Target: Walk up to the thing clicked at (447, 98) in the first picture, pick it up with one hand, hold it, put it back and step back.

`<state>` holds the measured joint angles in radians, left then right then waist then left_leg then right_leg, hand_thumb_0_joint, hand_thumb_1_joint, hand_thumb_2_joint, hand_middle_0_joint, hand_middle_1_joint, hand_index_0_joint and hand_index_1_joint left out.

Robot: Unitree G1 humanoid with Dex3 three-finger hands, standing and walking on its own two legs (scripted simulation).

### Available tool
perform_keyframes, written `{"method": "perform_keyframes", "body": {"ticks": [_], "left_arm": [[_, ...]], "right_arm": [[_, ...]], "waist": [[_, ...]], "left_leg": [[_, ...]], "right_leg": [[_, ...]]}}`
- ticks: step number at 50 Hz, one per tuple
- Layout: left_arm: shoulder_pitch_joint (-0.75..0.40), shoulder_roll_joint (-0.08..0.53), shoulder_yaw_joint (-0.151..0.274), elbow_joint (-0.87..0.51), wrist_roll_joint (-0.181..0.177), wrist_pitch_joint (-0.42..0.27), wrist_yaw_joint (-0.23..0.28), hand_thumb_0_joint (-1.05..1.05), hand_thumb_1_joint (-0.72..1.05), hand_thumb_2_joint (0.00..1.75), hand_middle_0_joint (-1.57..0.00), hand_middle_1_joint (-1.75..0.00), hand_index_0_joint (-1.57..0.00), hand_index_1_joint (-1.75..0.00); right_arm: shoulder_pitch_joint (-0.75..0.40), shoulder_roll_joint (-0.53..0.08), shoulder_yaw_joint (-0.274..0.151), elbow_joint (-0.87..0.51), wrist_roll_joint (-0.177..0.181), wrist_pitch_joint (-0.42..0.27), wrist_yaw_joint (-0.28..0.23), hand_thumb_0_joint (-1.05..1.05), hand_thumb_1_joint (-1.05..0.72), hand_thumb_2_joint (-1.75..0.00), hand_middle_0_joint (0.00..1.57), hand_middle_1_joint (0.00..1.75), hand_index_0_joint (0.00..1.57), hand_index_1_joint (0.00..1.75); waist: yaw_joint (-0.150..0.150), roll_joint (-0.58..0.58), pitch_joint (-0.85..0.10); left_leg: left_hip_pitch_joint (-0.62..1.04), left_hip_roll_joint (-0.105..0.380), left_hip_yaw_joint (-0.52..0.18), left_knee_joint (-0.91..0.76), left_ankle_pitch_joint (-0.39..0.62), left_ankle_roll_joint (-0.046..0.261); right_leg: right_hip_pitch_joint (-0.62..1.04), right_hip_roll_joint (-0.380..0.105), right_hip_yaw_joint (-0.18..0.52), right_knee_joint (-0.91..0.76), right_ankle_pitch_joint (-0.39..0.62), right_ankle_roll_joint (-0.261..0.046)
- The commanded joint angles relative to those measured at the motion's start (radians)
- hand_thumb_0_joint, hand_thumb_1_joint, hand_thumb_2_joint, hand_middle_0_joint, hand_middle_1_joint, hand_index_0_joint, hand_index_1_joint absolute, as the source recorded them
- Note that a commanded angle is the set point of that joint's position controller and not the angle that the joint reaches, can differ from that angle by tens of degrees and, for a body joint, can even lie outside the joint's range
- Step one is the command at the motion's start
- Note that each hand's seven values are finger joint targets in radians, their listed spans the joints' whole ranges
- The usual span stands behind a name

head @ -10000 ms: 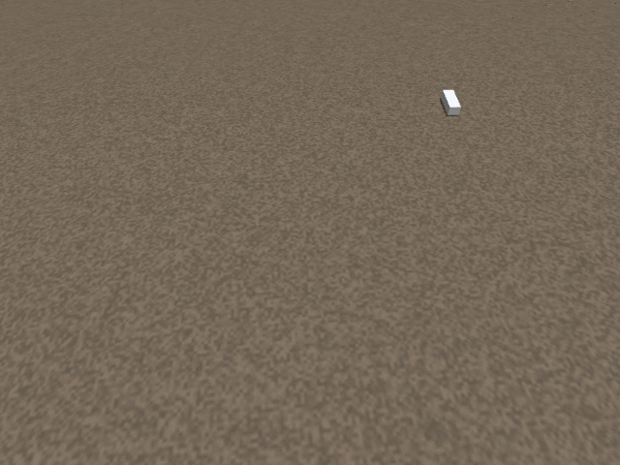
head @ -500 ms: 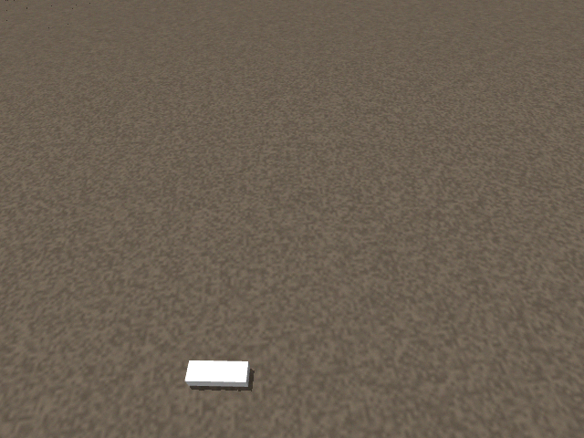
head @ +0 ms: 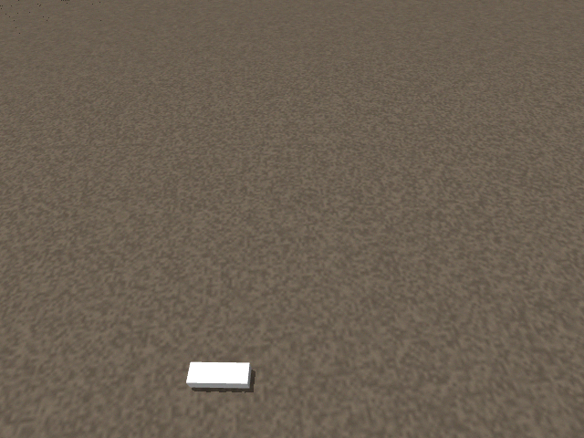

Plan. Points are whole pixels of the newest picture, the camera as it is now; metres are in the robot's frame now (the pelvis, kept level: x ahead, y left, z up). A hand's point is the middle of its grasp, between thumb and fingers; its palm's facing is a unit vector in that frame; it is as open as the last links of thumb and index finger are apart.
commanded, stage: stand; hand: left
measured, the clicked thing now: (219, 375) +0.42 +0.30 -0.76
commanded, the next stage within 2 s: walk up in 0.02 s
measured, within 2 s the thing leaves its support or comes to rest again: neither
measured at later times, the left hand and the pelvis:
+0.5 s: hand out of the picture +0.05 +0.37 -0.17, palm faces +0.04 -0.92 -0.39, open 7.4 cm; pelvis -0.01 +0.09 -0.01, yaw +3 degrees
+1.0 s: hand out of the picture +0.08 +0.31 -0.16, palm faces +0.01 -0.95 -0.32, open 7.4 cm; pelvis -0.01 +0.06 -0.01, yaw +1 degrees
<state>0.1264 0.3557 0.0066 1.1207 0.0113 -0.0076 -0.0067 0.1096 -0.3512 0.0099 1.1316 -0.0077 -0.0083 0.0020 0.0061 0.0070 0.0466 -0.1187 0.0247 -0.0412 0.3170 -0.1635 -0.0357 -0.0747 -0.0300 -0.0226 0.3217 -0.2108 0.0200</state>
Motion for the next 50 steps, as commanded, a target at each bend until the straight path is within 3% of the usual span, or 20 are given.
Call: {"method": "perform_keyframes", "body": {"ticks": [1,2,6,8,12,14,15,16,18,21,25,29,32,34,36,37,38,44,46,50], "left_arm": [[0.001,0.299,0.083,-0.065,-0.005,-0.032,0.034,0.0,0.9,0.9,-0.2,-0.3,-0.2,-0.3],[0.051,0.323,0.095,-0.062,-0.004,-0.033,0.045,0.0,0.9,0.9,-0.2,-0.3,-0.2,-0.3],[0.028,0.335,0.121,-0.136,0.021,-0.037,0.068,0.0,0.9,0.9,-0.2,-0.3,-0.2,-0.3],[-0.042,0.324,0.122,-0.178,0.025,-0.036,0.071,0.0,0.9,0.9,-0.2,-0.3,-0.2,-0.3],[-0.028,0.308,0.113,-0.214,0.032,-0.032,0.063,0.0,0.9,0.9,-0.2,-0.3,-0.2,-0.3],[-0.078,0.294,0.103,-0.241,0.019,-0.017,0.05,0.0,0.9,0.9,-0.2,-0.3,-0.2,-0.3],[-0.045,0.229,0.088,-0.248,0.012,-0.003,0.041,0.0,0.9,0.9,-0.2,-0.3,-0.2,-0.3],[-0.008,0.131,0.064,-0.268,-0.001,0.007,0.038,0.0,0.9,0.9,-0.2,-0.3,-0.2,-0.3],[0.042,0.226,0.08,-0.21,-0.009,0.028,0.05,0.0,0.9,0.9,-0.2,-0.3,-0.2,-0.3],[0.056,0.221,0.079,-0.174,-0.023,0.022,0.031,0.0,0.9,0.9,-0.2,-0.3,-0.2,-0.3],[0.017,0.223,0.075,-0.181,-0.008,0.021,0.03,0.0,0.9,0.9,-0.2,-0.3,-0.2,-0.3],[0.014,0.229,0.083,-0.2,0.011,0.032,0.02,0.0,0.9,0.9,-0.2,-0.3,-0.2,-0.3],[0.063,0.216,0.09,-0.194,0.013,0.033,0.009,0.0,0.9,0.9,-0.2,-0.3,-0.2,-0.3],[0.115,0.214,0.095,-0.177,0.015,0.023,0.005,0.0,0.9,0.9,-0.2,-0.3,-0.2,-0.3],[0.067,0.285,0.109,-0.203,0.02,0.007,0.006,0.0,0.9,0.9,-0.2,-0.3,-0.2,-0.3],[0.003,0.284,0.097,-0.222,0.007,0.007,0.003,0.0,0.9,0.9,-0.2,-0.3,-0.2,-0.3],[-0.044,0.279,0.092,-0.245,0.012,0.006,-0.002,0.0,0.9,0.9,-0.2,-0.3,-0.2,-0.3],[-0.026,0.222,0.082,-0.25,0.003,0.013,-0.006,0.0,0.9,0.9,-0.2,-0.3,-0.2,-0.3],[-0.002,0.226,0.086,-0.223,0.006,0.017,-0.004,0.0,0.9,0.9,-0.2,-0.3,-0.2,-0.3],[-0.039,0.237,0.085,-0.22,0.002,0.004,-0.009,0.0,0.9,0.9,-0.2,-0.3,-0.2,-0.3]], "right_arm": [[-0.04,-0.279,-0.089,-0.098,-0.021,0.014,0.006,0.0,-0.9,-0.9,0.2,0.3,0.2,0.3],[-0.049,-0.246,-0.087,-0.122,-0.021,0.026,0.01,0.0,-0.9,-0.9,0.2,0.3,0.2,0.3],[-0.027,-0.217,-0.107,-0.201,-0.033,0.067,0.03,0.0,-0.9,-0.9,0.2,0.3,0.2,0.3],[0.04,-0.225,-0.12,-0.213,-0.026,0.074,0.042,0.0,-0.9,-0.9,0.2,0.3,0.2,0.3],[0.061,-0.212,-0.133,-0.236,-0.036,0.064,0.05,0.0,-0.9,-0.9,0.2,0.3,0.2,0.3],[0.147,-0.2,-0.141,-0.208,-0.036,0.05,0.043,0.0,-0.9,-0.9,0.2,0.3,0.2,0.3],[0.173,-0.24,-0.155,-0.194,-0.039,0.038,0.034,0.0,-0.9,-0.9,0.2,0.3,0.2,0.3],[0.157,-0.327,-0.167,-0.219,-0.054,0.021,0.023,0.0,-0.9,-0.9,0.2,0.3,0.2,0.3],[0.066,-0.381,-0.164,-0.249,-0.027,0.005,0.009,0.0,-0.9,-0.9,0.2,0.3,0.2,0.3],[0.002,-0.261,-0.125,-0.261,-0.028,-0.016,-0.007,0.0,-0.9,-0.9,0.2,0.3,0.2,0.3],[0.097,-0.285,-0.131,-0.234,-0.014,-0.031,-0.022,0.0,-0.9,-0.9,0.2,0.3,0.2,0.3],[0.106,-0.299,-0.136,-0.25,-0.003,-0.03,-0.04,0.0,-0.9,-0.9,0.2,0.3,0.2,0.3],[0.05,-0.29,-0.126,-0.275,-0.003,-0.028,-0.043,0.0,-0.9,-0.9,0.2,0.3,0.2,0.3],[0.017,-0.268,-0.116,-0.284,0.006,-0.021,-0.041,0.0,-0.9,-0.9,0.2,0.3,0.2,0.3],[0.023,-0.211,-0.097,-0.29,0.022,-0.018,-0.041,0.0,-0.9,-0.9,0.2,0.3,0.2,0.3],[0.028,-0.185,-0.091,-0.274,0.018,-0.01,-0.041,0.0,-0.9,-0.9,0.2,0.3,0.2,0.3],[0.064,-0.189,-0.095,-0.249,0.012,-0.01,-0.04,0.0,-0.9,-0.9,0.2,0.3,0.2,0.3],[0.082,-0.243,-0.096,-0.219,-0.006,-0.045,-0.038,0.0,-0.9,-0.9,0.2,0.3,0.2,0.3],[0.036,-0.268,-0.097,-0.212,-0.002,-0.045,-0.035,0.0,-0.9,-0.9,0.2,0.3,0.2,0.3],[0.024,-0.224,-0.076,-0.201,-0.004,-0.042,-0.031,0.0,-0.9,-0.9,0.2,0.3,0.2,0.3]], "waist": [[0.019,0.064,-0.028],[0.031,0.012,-0.05],[0.032,-0.126,-0.01],[-0.021,-0.175,0.005],[-0.013,-0.182,-0.023],[-0.061,-0.149,-0.059],[-0.067,0.025,-0.062],[-0.042,0.305,-0.052],[-0.025,0.189,-0.078],[0.016,0.128,-0.056],[-0.028,0.121,-0.069],[-0.034,0.117,-0.047],[-0.002,0.096,-0.044],[0.034,0.05,-0.073],[0.009,-0.104,-0.08],[-0.004,-0.124,-0.053],[-0.024,-0.154,-0.045],[-0.017,-0.085,-0.106],[0.01,-0.032,-0.076],[-0.004,-0.001,-0.068]], "left_leg": [[-0.054,0.042,-0.034,0.073,0.219,0.066],[-0.109,0.028,-0.009,0.149,0.22,0.057],[-0.265,0.01,-0.087,0.565,-0.359,0.05],[-0.256,0.038,-0.109,0.592,-0.363,0.056],[-0.193,0.027,-0.02,0.371,-0.278,0.052],[-0.062,-0.017,0.051,0.111,-0.065,0.052],[0.018,0.028,-0.039,-0.013,0.042,0.071],[0.048,0.244,-0.396,-0.062,0.245,0.123],[-0.12,0.308,-0.463,-0.062,-0.113,0.251],[-0.013,0.195,-0.22,0.035,0.116,0.191],[0.09,0.258,-0.232,0.103,0.473,0.226],[0.051,0.282,-0.226,0.119,0.51,0.239],[-0.041,0.259,-0.199,0.142,0.367,0.222],[-0.083,0.186,-0.123,0.22,0.27,0.158],[-0.164,0.01,0.012,0.373,0.04,0.061],[-0.122,-0.038,0.049,0.375,-0.263,0.046],[-0.039,-0.029,0.028,0.381,-0.326,0.046],[0.073,0.122,-0.115,0.118,0.198,0.12],[-0.033,0.156,-0.151,0.118,0.108,0.146],[-0.049,0.059,-0.026,0.124,0.07,0.071]], "right_leg": [[0.015,-0.127,0.086,-0.017,0.242,-0.053],[0.074,-0.17,0.122,-0.007,0.319,-0.08],[-0.021,-0.414,0.283,-0.03,0.394,-0.3],[-0.078,-0.388,0.225,-0.015,0.358,-0.292],[-0.075,-0.277,0.096,0.126,0.364,-0.211],[-0.115,-0.21,0.025,0.269,0.256,-0.152],[-0.192,-0.121,-0.034,0.464,0.055,-0.099],[-0.377,0.051,-0.002,0.623,-0.397,-0.031],[-0.269,0.01,0.147,0.669,-0.41,-0.057],[-0.314,0.011,0.193,0.603,-0.295,-0.056],[-0.282,0.017,0.132,0.45,-0.292,-0.027],[-0.25,0.013,0.073,0.417,-0.253,-0.043],[-0.151,0.012,0.059,0.295,-0.196,-0.059],[-0.039,-0.003,0.089,0.109,0.04,-0.084],[-0.003,-0.167,0.301,0.055,0.32,-0.185],[-0.117,-0.247,0.339,0.037,0.246,-0.251],[-0.206,-0.268,0.365,0.035,0.215,-0.267],[-0.158,-0.074,0.157,0.176,0.259,-0.09],[-0.092,-0.059,0.147,0.139,0.089,-0.083],[-0.054,-0.104,0.199,0.059,0.186,-0.126]]}}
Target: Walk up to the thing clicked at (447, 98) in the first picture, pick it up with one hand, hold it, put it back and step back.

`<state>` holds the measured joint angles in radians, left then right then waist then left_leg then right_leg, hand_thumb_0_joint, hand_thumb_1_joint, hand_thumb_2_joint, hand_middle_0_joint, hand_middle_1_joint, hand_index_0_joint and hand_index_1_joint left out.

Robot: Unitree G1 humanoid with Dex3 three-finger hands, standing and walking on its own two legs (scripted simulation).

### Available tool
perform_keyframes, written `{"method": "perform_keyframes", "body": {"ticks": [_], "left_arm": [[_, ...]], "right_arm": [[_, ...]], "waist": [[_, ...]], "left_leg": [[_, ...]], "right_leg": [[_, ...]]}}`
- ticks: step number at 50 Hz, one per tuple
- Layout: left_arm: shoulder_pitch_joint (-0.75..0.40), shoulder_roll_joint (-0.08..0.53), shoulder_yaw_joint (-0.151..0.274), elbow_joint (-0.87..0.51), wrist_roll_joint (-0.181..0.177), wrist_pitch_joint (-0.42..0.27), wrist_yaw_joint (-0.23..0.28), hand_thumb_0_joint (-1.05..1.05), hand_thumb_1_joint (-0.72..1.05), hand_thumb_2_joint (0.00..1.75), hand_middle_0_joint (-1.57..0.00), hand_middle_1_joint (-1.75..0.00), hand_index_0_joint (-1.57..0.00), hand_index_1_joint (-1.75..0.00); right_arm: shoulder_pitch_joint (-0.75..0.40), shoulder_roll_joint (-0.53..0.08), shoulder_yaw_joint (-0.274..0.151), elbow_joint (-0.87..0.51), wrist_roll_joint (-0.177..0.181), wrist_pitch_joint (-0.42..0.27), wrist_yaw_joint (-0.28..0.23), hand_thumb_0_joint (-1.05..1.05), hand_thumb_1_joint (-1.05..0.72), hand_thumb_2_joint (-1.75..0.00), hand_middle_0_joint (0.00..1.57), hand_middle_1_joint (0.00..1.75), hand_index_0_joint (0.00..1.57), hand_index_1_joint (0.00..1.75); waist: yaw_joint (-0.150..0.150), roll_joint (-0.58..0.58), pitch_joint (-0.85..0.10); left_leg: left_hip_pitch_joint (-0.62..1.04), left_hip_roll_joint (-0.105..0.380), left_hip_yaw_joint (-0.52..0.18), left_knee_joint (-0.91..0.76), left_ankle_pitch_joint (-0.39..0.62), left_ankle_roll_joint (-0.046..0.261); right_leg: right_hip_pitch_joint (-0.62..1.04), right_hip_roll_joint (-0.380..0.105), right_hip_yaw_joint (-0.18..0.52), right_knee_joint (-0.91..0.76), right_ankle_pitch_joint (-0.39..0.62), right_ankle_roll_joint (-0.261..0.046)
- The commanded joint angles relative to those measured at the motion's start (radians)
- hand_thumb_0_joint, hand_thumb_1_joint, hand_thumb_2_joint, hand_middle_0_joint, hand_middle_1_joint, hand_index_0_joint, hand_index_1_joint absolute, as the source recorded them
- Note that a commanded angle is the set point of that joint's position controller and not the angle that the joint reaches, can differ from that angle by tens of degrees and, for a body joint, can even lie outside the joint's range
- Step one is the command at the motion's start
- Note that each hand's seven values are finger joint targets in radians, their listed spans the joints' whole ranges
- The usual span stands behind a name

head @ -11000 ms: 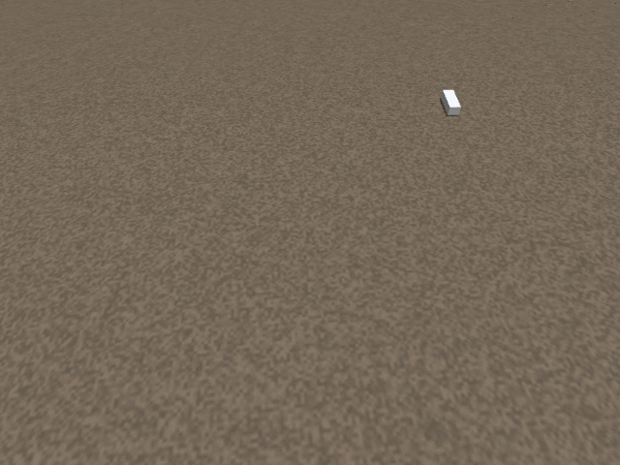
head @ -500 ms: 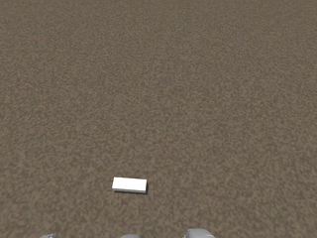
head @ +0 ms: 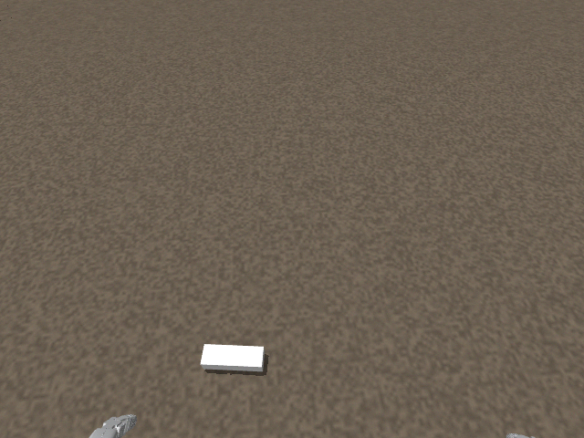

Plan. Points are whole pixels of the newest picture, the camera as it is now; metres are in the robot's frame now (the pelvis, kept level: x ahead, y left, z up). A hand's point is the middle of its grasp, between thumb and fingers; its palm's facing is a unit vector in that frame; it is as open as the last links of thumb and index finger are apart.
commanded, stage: walk up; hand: left
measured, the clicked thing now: (233, 357) +0.44 +0.23 -0.74
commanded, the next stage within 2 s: stand in 0.90 s
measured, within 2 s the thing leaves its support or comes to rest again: neither
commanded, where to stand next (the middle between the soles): +0.05 -0.01 m, yaw -1 degrees
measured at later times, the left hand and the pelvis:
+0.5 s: hand out of the picture +0.08 +0.26 -0.14, palm faces -0.01 -0.95 -0.33, open 7.4 cm; pelvis -0.01 +0.00 +0.01, yaw -1 degrees
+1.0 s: hand out of the picture +0.08 +0.26 -0.14, palm faces -0.03 -0.95 -0.32, open 7.4 cm; pelvis +0.00 +0.01 +0.01, yaw -1 degrees
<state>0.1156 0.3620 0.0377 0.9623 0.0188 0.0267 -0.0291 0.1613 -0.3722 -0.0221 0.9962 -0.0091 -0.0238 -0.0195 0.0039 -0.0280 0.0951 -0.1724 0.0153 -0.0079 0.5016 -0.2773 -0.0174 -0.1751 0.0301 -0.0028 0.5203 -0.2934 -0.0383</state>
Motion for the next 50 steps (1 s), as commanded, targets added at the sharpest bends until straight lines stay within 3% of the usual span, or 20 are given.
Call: {"method": "perform_keyframes", "body": {"ticks": [1,6,15,22,30,44,45,50], "left_arm": [[-0.039,0.227,0.052,-0.059,-0.006,-0.03,0.014,0.0,0.9,0.9,-0.2,-0.3,-0.2,-0.3],[-0.047,0.219,0.05,-0.033,-0.009,-0.026,0.011,0.0,0.9,0.9,-0.2,-0.3,-0.2,-0.3],[-0.073,0.207,0.048,0.0,-0.011,-0.024,0.006,0.0,0.9,0.9,-0.2,-0.3,-0.2,-0.3],[-0.052,0.198,0.045,0.023,-0.009,-0.025,0.006,0.0,0.9,0.9,-0.2,-0.3,-0.2,-0.3],[-0.03,0.203,0.045,0.045,-0.008,-0.027,0.009,0.0,0.9,0.9,-0.2,-0.3,-0.2,-0.3],[-0.026,0.195,0.036,0.064,-0.011,-0.027,0.013,0.0,0.9,0.9,-0.2,-0.3,-0.2,-0.3],[-0.037,0.184,0.019,0.072,-0.013,-0.044,0.019,0.0,0.9,0.9,-0.2,-0.3,-0.2,-0.3],[-0.043,0.202,0.014,0.095,-0.011,-0.061,0.031,0.0,0.9,0.9,-0.2,-0.3,-0.2,-0.3]], "right_arm": [[-0.027,-0.201,-0.041,-0.059,-0.004,-0.028,-0.009,0.0,-0.9,-0.9,0.2,0.3,0.2,0.3],[-0.032,-0.21,-0.037,-0.041,-0.004,-0.031,-0.009,0.0,-0.9,-0.9,0.2,0.3,0.2,0.3],[-0.03,-0.207,-0.029,-0.015,-0.006,-0.033,-0.009,0.0,-0.9,-0.9,0.2,0.3,0.2,0.3],[-0.039,-0.207,-0.028,-0.001,-0.006,-0.035,-0.008,0.0,-0.9,-0.9,0.2,0.3,0.2,0.3],[-0.045,-0.206,-0.03,0.009,-0.004,-0.037,-0.009,0.0,-0.9,-0.9,0.2,0.3,0.2,0.3],[-0.058,-0.202,-0.029,0.026,-0.004,-0.035,-0.009,0.0,-0.9,-0.9,0.2,0.3,0.2,0.3],[-0.082,-0.187,-0.017,0.04,0.0,-0.026,-0.002,0.0,-0.9,-0.9,0.2,0.3,0.2,0.3],[-0.085,-0.189,-0.014,0.054,0.003,-0.014,0.006,0.0,-0.9,-0.9,0.2,0.3,0.2,0.3]], "waist": [[-0.004,0.043,-0.111],[0.002,0.043,-0.103],[-0.003,0.018,-0.077],[0.0,0.009,-0.094],[-0.001,0.016,-0.11],[-0.003,0.037,-0.118],[-0.001,0.094,-0.133],[-0.006,0.037,-0.113]], "left_leg": [[0.004,0.073,-0.062,-0.083,0.177,0.051],[0.026,0.102,-0.079,-0.126,0.215,0.06],[0.02,0.101,-0.075,-0.184,0.115,0.052],[0.045,0.108,-0.079,-0.195,0.123,0.055],[0.069,0.118,-0.074,-0.196,0.191,0.057],[0.081,0.125,-0.068,-0.214,0.238,0.052],[0.089,0.122,-0.067,-0.213,0.225,0.044],[0.098,0.121,-0.074,-0.221,0.209,0.044]], "right_leg": [[0.05,-0.16,0.171,-0.15,0.255,-0.062],[0.056,-0.135,0.146,-0.168,0.235,-0.039],[0.041,-0.132,0.162,-0.225,0.143,-0.026],[0.035,-0.126,0.155,-0.243,0.134,-0.019],[0.049,-0.125,0.141,-0.226,0.221,-0.011],[0.067,-0.127,0.141,-0.226,0.278,-0.003],[0.08,-0.152,0.146,-0.246,0.268,0.0],[0.072,-0.153,0.143,-0.267,0.272,0.008]]}}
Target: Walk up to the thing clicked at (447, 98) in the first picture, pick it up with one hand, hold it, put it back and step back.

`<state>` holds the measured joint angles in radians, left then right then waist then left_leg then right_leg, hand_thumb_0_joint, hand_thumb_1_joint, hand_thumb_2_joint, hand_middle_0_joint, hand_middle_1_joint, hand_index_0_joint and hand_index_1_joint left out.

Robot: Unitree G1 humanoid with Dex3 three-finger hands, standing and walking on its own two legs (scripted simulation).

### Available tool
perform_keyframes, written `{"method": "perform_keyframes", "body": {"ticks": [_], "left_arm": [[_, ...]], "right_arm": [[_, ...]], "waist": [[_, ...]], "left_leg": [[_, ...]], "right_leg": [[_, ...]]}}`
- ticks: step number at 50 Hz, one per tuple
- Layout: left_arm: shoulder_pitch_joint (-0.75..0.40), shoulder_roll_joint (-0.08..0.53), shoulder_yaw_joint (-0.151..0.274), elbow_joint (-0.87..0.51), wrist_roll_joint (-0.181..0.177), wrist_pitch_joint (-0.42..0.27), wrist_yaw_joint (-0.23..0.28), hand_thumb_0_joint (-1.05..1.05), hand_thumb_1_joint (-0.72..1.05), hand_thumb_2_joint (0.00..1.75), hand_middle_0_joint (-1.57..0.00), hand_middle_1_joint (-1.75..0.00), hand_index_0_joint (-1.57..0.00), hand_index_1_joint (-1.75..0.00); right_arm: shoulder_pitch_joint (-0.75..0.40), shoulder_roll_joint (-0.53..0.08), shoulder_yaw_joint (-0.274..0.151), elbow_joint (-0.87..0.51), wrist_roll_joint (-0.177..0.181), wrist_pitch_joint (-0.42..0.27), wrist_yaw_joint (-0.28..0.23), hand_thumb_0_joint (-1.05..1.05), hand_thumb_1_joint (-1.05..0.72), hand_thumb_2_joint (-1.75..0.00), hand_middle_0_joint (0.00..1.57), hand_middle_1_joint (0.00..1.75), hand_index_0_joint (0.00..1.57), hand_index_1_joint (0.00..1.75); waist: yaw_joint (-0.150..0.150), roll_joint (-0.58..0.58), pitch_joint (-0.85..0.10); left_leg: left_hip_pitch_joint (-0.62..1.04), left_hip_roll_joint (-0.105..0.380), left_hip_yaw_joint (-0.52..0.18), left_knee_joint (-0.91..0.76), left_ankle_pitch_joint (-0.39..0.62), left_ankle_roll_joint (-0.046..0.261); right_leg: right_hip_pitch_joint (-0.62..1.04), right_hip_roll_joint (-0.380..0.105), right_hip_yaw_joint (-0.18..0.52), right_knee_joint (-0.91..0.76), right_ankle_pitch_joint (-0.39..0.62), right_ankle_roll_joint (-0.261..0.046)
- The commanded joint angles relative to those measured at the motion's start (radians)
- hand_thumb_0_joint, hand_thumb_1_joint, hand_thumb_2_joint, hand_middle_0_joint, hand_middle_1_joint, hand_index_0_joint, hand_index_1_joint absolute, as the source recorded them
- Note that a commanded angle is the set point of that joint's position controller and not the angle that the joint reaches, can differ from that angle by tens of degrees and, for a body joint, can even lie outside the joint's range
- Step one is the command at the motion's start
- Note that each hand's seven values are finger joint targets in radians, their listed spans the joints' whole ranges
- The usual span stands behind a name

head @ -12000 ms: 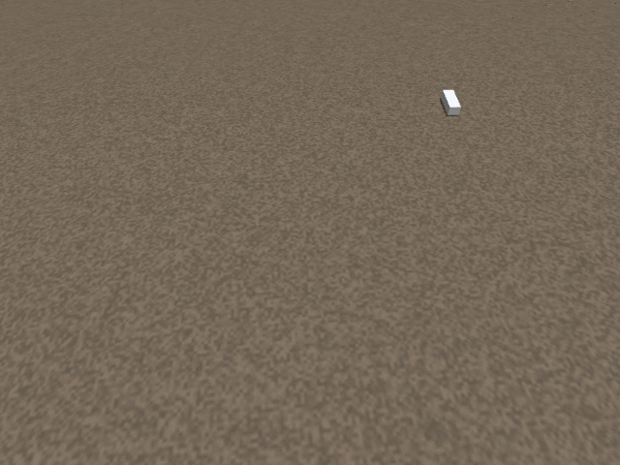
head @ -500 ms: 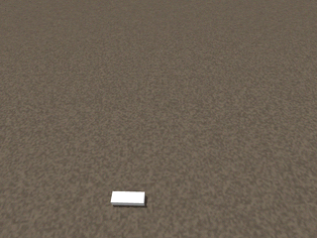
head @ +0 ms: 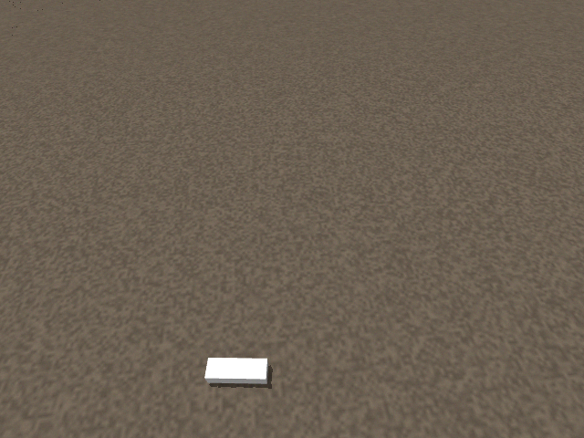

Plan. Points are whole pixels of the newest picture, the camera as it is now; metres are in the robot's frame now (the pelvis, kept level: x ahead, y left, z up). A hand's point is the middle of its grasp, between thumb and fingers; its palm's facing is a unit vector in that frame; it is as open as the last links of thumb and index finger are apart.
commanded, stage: stand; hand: left
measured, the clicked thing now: (237, 370) +0.44 +0.23 -0.76
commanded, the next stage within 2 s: none
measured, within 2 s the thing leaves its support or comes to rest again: neither
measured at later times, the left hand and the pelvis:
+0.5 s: hand out of the picture +0.08 +0.26 -0.15, palm faces +0.00 -0.94 -0.35, open 7.4 cm; pelvis +0.01 +0.01 +0.00, yaw +1 degrees
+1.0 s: hand out of the picture +0.07 +0.27 -0.15, palm faces +0.00 -0.94 -0.35, open 7.4 cm; pelvis +0.01 +0.01 +0.00, yaw +1 degrees
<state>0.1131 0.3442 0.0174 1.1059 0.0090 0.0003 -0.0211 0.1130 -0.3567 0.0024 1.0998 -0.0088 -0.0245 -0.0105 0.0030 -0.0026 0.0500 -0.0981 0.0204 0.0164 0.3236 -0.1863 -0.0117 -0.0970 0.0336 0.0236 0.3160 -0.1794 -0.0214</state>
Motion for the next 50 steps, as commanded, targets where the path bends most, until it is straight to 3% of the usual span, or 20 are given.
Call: {"method": "perform_keyframes", "body": {"ticks": [1,14,17,21,32,39,42,46,50], "left_arm": [[-0.042,0.22,0.032,-0.046,-0.002,-0.037,0.023,0.0,0.9,0.9,-0.2,-0.3,-0.2,-0.3],[-0.053,0.221,0.024,-0.029,-0.006,-0.042,0.031,0.0,0.9,0.9,-0.2,-0.3,-0.2,-0.3],[-0.046,0.223,0.024,-0.023,-0.006,-0.041,0.032,0.0,0.9,0.9,-0.2,-0.3,-0.2,-0.3],[-0.052,0.222,0.024,-0.027,-0.004,-0.04,0.032,0.0,0.9,0.9,-0.2,-0.3,-0.2,-0.3],[-0.04,0.221,0.021,-0.022,-0.003,-0.035,0.033,0.0,0.9,0.9,-0.2,-0.3,-0.2,-0.3],[-0.038,0.219,0.021,-0.026,-0.002,-0.038,0.034,0.0,0.9,0.9,-0.2,-0.3,-0.2,-0.3],[-0.032,0.216,0.018,-0.021,-0.003,-0.038,0.035,0.0,0.9,0.9,-0.2,-0.3,-0.2,-0.3],[-0.037,0.224,0.02,-0.025,-0.002,-0.039,0.035,0.0,0.9,0.9,-0.2,-0.3,-0.2,-0.3],[-0.035,0.219,0.021,-0.023,-0.003,-0.034,0.035,0.0,0.9,0.9,-0.2,-0.3,-0.2,-0.3]], "right_arm": [[-0.032,-0.203,-0.036,-0.045,0.003,-0.013,-0.002,0.0,-0.9,-0.9,0.2,0.3,0.2,0.3],[-0.037,-0.205,-0.036,-0.022,0.001,-0.015,0.002,0.0,-0.9,-0.9,0.2,0.3,0.2,0.3],[-0.038,-0.199,-0.034,-0.016,0.0,-0.013,0.003,0.0,-0.9,-0.9,0.2,0.3,0.2,0.3],[-0.035,-0.206,-0.036,-0.014,0.0,-0.015,0.0,0.0,-0.9,-0.9,0.2,0.3,0.2,0.3],[-0.039,-0.207,-0.037,-0.013,0.001,-0.013,-0.001,0.0,-0.9,-0.9,0.2,0.3,0.2,0.3],[-0.038,-0.208,-0.035,-0.017,0.002,-0.014,-0.001,0.0,-0.9,-0.9,0.2,0.3,0.2,0.3],[-0.05,-0.207,-0.036,-0.019,0.003,-0.011,0.0,0.0,-0.9,-0.9,0.2,0.3,0.2,0.3],[-0.038,-0.203,-0.034,-0.022,0.002,-0.012,0.001,0.0,-0.9,-0.9,0.2,0.3,0.2,0.3],[-0.04,-0.209,-0.036,-0.018,0.0,-0.011,-0.001,0.0,-0.9,-0.9,0.2,0.3,0.2,0.3]], "waist": [[-0.008,0.009,-0.066],[-0.005,-0.011,-0.085],[-0.005,-0.007,-0.064],[-0.006,0.009,-0.092],[-0.005,0.003,-0.076],[-0.006,0.013,-0.089],[-0.003,0.001,-0.069],[-0.009,-0.007,-0.086],[-0.004,0.019,-0.066]], "left_leg": [[0.015,0.115,-0.102,-0.05,0.119,0.037],[0.028,0.118,-0.107,-0.062,0.178,0.032],[0.021,0.115,-0.113,-0.075,0.123,0.033],[0.037,0.119,-0.109,-0.063,0.193,0.034],[0.038,0.118,-0.114,-0.07,0.179,0.033],[0.039,0.118,-0.112,-0.059,0.218,0.037],[0.034,0.117,-0.117,-0.064,0.192,0.037],[0.033,0.116,-0.114,-0.061,0.204,0.038],[0.014,0.113,-0.116,-0.075,0.154,0.036]], "right_leg": [[-0.005,-0.155,0.114,-0.063,0.158,-0.006],[0.028,-0.16,0.093,-0.053,0.198,-0.004],[-0.001,-0.156,0.094,-0.068,0.134,0.0],[0.022,-0.163,0.094,-0.05,0.2,-0.003],[-0.002,-0.158,0.087,-0.057,0.158,-0.003],[0.022,-0.166,0.089,-0.051,0.212,-0.004],[0.008,-0.161,0.083,-0.056,0.175,0.0],[0.025,-0.166,0.083,-0.056,0.2,-0.001],[0.017,-0.163,0.085,-0.059,0.145,-0.002]]}}
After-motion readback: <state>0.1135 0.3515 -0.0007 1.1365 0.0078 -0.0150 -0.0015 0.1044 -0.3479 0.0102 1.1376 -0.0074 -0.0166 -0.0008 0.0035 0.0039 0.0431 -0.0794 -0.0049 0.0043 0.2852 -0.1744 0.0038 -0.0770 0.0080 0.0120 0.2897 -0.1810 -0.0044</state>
